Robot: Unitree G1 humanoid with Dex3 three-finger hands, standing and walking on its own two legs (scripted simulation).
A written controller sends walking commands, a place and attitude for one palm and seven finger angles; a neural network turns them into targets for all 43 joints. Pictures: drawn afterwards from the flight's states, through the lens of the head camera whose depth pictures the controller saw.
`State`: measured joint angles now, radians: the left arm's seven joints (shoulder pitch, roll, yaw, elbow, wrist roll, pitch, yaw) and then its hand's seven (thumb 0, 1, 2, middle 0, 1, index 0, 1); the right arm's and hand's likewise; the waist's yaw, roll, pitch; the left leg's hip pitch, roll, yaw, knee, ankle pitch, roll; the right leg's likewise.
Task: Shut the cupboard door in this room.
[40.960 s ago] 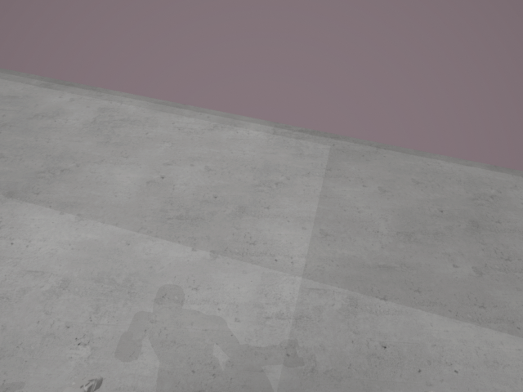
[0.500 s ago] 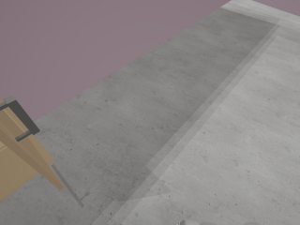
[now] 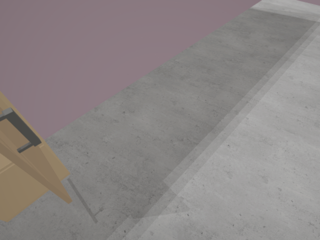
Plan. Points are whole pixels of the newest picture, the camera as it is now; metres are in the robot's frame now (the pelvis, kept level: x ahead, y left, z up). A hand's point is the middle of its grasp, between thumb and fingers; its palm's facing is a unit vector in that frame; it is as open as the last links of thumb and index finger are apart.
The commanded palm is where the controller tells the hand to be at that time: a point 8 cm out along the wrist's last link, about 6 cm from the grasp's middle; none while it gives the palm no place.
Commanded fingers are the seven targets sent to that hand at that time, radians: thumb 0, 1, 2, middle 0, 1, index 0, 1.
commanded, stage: turn or walk to find it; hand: left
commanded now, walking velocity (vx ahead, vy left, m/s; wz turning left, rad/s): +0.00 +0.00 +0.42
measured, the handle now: (15, 132) +0.35 +0.42 +0.05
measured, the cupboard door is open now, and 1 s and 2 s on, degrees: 87 87 87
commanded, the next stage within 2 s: stand and wait in 0.16 s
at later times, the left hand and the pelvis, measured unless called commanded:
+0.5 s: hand out of the picture +0.01 +0.22 -0.17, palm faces +0.19 -0.95 -0.24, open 7.4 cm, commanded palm none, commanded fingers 0.00 0.90 0.90 -0.20 -0.30 -0.20 -0.30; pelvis -0.02 +0.01 +0.00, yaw +9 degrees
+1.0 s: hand out of the picture -0.08 +0.22 -0.19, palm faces +0.46 -0.86 -0.23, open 7.4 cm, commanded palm none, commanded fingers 0.00 0.90 0.90 -0.20 -0.30 -0.20 -0.30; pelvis -0.02 +0.02 -0.02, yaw +25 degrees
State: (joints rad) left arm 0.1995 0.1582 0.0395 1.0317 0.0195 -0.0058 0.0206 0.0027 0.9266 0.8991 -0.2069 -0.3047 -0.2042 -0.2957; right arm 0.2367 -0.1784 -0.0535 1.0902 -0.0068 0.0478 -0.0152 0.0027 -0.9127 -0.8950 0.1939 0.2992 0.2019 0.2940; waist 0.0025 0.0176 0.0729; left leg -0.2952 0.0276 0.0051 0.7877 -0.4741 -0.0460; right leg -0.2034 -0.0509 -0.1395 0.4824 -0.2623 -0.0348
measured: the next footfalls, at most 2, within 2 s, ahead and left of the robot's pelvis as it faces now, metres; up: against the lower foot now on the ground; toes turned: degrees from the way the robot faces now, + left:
left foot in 0.12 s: +0.02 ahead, +0.13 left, +0.00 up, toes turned +6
right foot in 0.56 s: +0.03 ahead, -0.11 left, +0.00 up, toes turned +6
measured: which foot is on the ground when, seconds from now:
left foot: up 0.00-0.10, down 0.12-0.56, up 0.58-0.96, down 0.98-1.00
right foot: down 0.00-0.14, up 0.16-0.54, down 0.56-0.98, up 1.00-1.00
